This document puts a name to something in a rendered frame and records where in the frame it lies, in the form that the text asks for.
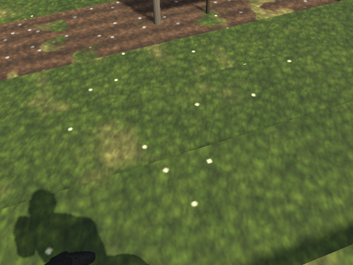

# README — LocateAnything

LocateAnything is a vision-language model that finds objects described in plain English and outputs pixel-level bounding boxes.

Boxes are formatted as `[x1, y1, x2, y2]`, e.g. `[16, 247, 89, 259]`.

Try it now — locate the robot left hand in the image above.
[45, 251, 95, 265]

